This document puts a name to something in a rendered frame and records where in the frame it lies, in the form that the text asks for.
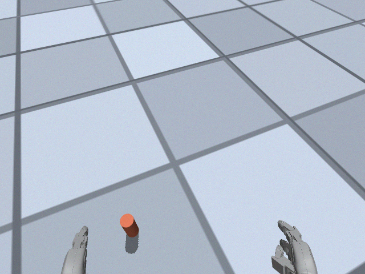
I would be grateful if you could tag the right robot hand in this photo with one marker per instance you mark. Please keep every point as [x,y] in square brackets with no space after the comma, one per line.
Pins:
[300,258]

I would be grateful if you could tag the left robot hand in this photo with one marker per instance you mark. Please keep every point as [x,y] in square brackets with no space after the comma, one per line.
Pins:
[75,260]

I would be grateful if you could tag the can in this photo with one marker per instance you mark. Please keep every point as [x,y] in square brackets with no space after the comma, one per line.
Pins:
[129,225]

